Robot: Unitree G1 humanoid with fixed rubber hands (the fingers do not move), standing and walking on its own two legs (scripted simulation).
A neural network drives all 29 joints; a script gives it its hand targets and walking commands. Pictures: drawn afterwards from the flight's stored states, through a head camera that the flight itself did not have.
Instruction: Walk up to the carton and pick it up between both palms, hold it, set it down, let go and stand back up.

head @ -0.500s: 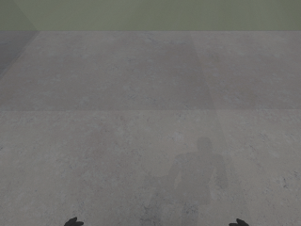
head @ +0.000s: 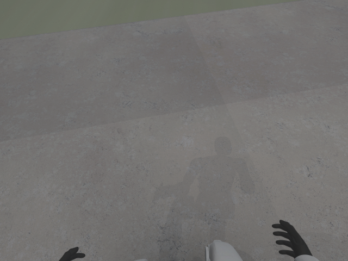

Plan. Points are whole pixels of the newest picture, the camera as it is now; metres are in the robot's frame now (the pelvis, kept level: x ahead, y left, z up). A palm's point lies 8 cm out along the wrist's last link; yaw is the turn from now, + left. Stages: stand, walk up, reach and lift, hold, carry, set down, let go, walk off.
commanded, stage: walk up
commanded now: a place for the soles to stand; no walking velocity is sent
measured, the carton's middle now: out of the picture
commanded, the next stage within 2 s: none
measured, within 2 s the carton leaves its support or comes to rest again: neither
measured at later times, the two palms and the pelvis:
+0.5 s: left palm (117, 247) +0.16 +0.17 -0.11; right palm out of the picture -0.06 -0.34 -0.09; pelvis -0.06 -0.04 -0.01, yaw -24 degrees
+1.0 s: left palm out of the picture +0.08 +0.05 -0.09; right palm out of the picture -0.36 -0.33 -0.13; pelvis -0.17 -0.08 -0.01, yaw -54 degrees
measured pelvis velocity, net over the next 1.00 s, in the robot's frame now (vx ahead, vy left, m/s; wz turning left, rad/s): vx -0.17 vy -0.08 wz -0.94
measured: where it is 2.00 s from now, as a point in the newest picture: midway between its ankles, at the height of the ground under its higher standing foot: outside the picture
